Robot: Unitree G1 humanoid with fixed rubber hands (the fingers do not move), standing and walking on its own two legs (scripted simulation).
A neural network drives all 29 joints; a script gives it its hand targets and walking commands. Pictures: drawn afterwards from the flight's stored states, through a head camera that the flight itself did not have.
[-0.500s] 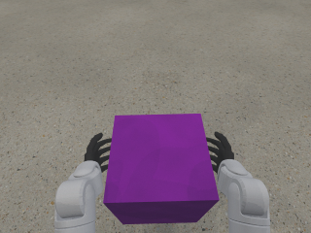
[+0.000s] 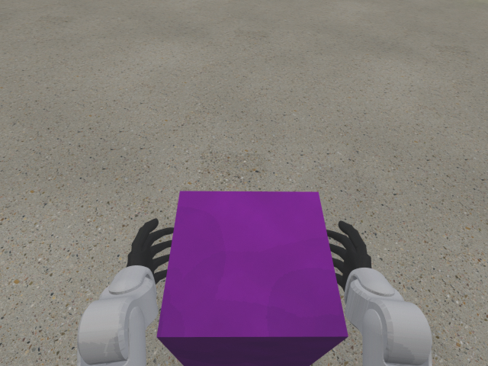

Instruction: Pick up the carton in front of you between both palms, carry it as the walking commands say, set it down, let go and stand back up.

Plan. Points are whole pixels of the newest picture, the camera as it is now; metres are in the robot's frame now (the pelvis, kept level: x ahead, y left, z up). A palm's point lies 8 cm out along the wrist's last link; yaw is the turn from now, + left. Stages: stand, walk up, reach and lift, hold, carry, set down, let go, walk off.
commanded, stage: carry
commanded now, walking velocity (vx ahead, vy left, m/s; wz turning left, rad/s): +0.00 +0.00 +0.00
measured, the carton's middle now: (247, 286) +0.25 +0.00 +0.01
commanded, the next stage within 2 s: hold in 1.68 s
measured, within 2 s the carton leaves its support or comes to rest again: neither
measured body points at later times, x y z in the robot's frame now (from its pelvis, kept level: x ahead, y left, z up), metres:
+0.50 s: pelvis +0.08 -0.02 -0.01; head +0.04 -0.02 +0.44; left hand +0.31 +0.14 +0.07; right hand +0.33 -0.16 +0.07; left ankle +0.05 +0.08 -0.74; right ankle +0.04 -0.13 -0.74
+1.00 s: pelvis +0.05 -0.02 +0.00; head +0.01 -0.02 +0.45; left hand +0.32 +0.14 +0.04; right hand +0.33 -0.17 +0.04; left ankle +0.05 +0.08 -0.74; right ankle +0.04 -0.13 -0.74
